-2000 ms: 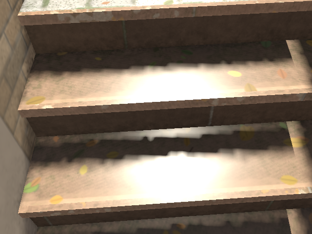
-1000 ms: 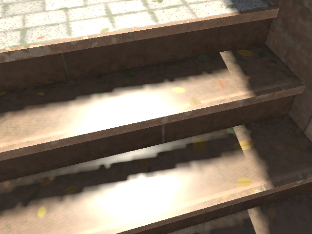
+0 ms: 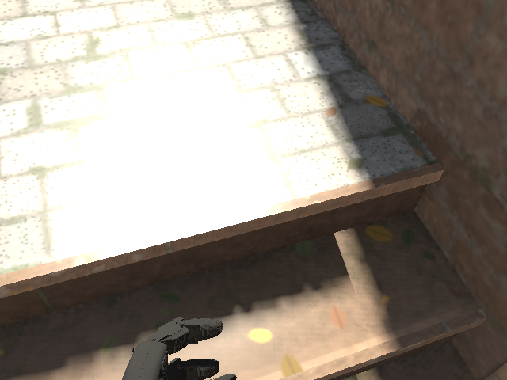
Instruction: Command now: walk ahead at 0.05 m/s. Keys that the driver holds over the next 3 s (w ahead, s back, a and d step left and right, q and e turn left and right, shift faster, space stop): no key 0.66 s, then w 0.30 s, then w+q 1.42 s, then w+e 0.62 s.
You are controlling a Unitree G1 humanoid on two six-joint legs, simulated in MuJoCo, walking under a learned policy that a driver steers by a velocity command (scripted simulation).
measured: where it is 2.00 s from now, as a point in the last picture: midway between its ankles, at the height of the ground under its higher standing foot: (222, 185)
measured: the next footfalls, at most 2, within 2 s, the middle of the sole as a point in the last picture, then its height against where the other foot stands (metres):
left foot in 0.48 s outside the picture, level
left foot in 1.26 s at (213, 361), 0.17 m higher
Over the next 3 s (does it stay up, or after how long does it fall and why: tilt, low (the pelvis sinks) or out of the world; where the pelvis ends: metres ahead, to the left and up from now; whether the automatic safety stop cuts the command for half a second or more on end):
stays up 1.18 0.43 0.47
